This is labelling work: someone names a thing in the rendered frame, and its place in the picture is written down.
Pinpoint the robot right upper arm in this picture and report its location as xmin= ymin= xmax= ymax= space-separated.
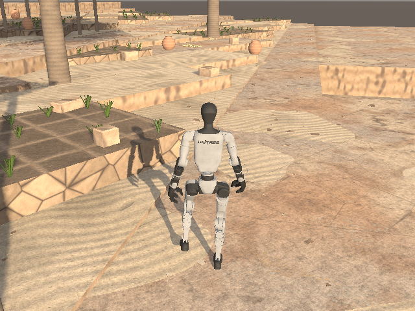
xmin=222 ymin=131 xmax=239 ymax=166

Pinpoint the robot right forearm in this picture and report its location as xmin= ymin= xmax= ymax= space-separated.
xmin=232 ymin=156 xmax=244 ymax=182

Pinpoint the robot head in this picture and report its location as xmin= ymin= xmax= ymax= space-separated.
xmin=197 ymin=102 xmax=220 ymax=134

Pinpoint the robot left hand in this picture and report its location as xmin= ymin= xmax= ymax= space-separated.
xmin=168 ymin=186 xmax=183 ymax=203

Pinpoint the robot right hand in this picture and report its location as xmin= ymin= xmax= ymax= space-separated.
xmin=231 ymin=180 xmax=246 ymax=193

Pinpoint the right robot thigh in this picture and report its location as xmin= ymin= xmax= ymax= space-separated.
xmin=214 ymin=181 xmax=230 ymax=230

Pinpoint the robot left upper arm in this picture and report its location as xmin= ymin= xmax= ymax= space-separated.
xmin=178 ymin=131 xmax=195 ymax=167

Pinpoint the robot left forearm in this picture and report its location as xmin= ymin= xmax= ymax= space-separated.
xmin=170 ymin=157 xmax=184 ymax=189

